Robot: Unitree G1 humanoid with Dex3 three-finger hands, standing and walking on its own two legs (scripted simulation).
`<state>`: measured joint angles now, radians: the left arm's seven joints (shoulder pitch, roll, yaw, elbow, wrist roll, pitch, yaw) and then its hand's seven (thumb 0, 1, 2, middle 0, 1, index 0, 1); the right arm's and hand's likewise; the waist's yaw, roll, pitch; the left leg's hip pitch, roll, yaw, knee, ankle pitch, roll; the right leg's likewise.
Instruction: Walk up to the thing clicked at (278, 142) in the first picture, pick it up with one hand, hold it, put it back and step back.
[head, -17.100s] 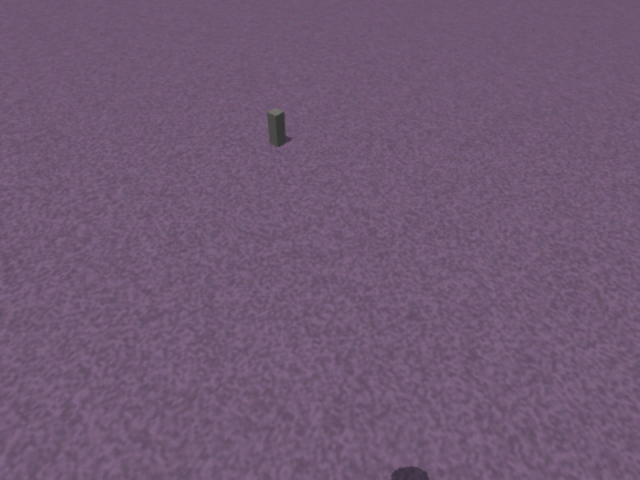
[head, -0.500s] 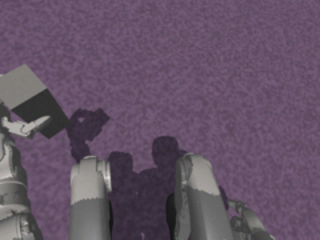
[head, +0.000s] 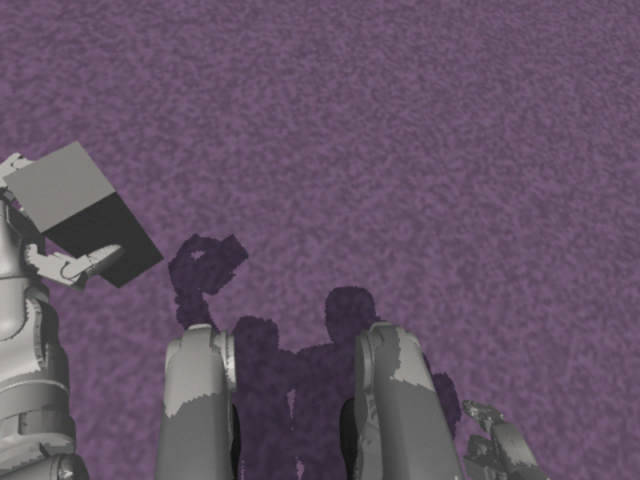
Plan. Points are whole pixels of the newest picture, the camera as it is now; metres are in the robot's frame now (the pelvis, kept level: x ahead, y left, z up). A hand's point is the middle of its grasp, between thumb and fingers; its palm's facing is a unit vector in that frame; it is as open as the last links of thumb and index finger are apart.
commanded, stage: lift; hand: left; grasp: from the side
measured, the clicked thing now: (101, 227) +0.42 +0.26 -0.02
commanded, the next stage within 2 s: hold in 1.70 s
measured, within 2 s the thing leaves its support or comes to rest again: neither
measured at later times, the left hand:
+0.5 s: hand out of the picture +0.39 +0.26 +0.18, palm faces +0.31 -0.95 -0.04, open 10.5 cm
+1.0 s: hand out of the picture +0.40 +0.24 +0.29, palm faces +0.30 -0.95 -0.02, open 10.5 cm
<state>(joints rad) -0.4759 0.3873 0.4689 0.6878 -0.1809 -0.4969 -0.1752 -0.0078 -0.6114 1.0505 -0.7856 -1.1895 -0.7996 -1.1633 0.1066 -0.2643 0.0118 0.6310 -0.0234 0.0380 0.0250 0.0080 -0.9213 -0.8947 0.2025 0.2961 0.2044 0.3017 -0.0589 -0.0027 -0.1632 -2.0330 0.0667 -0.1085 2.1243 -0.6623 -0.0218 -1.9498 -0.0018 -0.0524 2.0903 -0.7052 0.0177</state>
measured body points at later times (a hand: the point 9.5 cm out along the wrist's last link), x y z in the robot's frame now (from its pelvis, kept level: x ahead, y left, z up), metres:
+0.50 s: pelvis +0.03 +0.01 +0.15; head +0.17 +0.04 +0.57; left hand +0.37 +0.31 +0.18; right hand +0.22 -0.23 +0.04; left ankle +0.09 +0.13 -0.39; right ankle +0.09 -0.13 -0.39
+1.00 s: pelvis +0.06 +0.01 +0.25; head +0.16 +0.04 +0.69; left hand +0.37 +0.29 +0.29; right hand +0.22 -0.22 +0.14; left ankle +0.09 +0.13 -0.39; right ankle +0.09 -0.13 -0.39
